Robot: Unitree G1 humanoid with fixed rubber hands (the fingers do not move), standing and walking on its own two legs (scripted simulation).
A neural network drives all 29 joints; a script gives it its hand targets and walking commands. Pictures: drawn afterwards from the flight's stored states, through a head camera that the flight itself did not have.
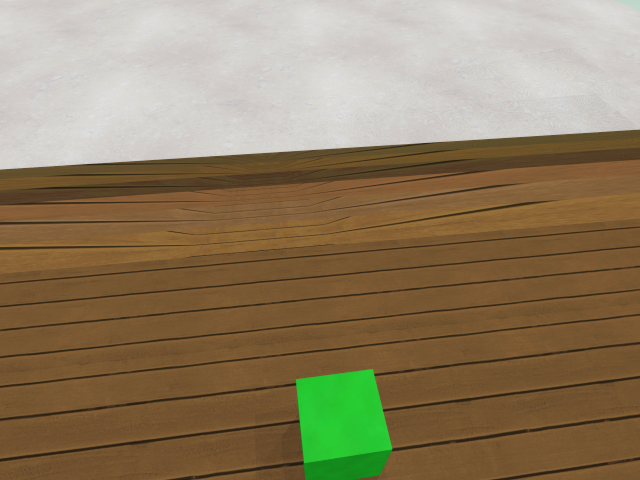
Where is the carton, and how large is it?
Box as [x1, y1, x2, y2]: [296, 369, 391, 479]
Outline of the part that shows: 372,369 296,379 305,479 352,479 377,475 380,473 391,450 391,446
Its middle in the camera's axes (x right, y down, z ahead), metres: +0.05 +0.53 +1.06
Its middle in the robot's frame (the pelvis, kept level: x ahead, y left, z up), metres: +0.41 -0.04 -0.66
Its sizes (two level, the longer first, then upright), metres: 0.210 0.200 0.250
